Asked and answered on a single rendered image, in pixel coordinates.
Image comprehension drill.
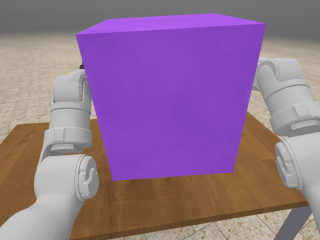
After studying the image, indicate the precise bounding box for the right robot forearm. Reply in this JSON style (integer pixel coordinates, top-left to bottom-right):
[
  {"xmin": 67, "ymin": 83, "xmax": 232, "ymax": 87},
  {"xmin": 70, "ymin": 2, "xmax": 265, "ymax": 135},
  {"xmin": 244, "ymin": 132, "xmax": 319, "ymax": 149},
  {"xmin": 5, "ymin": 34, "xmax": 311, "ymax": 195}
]
[{"xmin": 252, "ymin": 57, "xmax": 320, "ymax": 138}]

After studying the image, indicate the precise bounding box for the left robot forearm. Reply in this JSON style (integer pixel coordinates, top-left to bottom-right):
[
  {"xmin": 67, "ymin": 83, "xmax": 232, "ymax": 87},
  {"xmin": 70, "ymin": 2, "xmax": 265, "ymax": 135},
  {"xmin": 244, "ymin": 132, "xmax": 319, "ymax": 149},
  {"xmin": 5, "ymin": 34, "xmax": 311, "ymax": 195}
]
[{"xmin": 34, "ymin": 69, "xmax": 92, "ymax": 197}]

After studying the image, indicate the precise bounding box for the carton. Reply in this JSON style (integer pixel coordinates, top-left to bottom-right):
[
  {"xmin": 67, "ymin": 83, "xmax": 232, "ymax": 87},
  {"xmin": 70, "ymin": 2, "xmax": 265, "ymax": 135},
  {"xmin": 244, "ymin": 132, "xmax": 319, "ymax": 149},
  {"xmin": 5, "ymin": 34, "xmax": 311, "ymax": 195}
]
[{"xmin": 76, "ymin": 13, "xmax": 267, "ymax": 181}]

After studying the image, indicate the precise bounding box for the table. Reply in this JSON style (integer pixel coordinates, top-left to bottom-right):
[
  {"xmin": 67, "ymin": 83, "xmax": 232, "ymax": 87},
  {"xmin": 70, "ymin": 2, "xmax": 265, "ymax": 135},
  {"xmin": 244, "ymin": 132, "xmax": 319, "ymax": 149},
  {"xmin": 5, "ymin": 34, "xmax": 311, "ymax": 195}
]
[{"xmin": 0, "ymin": 111, "xmax": 312, "ymax": 240}]

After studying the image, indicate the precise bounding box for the robot right upper arm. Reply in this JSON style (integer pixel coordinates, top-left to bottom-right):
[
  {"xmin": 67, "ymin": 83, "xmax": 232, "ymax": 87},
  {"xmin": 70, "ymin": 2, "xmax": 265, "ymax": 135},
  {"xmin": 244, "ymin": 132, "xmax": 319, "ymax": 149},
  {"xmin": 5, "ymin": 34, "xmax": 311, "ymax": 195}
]
[{"xmin": 275, "ymin": 132, "xmax": 320, "ymax": 234}]

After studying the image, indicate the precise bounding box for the robot left upper arm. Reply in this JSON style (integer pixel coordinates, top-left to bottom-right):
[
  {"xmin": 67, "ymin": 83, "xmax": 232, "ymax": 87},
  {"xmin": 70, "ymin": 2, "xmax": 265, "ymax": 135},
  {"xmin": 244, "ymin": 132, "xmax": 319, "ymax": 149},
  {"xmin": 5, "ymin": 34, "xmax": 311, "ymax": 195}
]
[{"xmin": 0, "ymin": 154, "xmax": 99, "ymax": 240}]

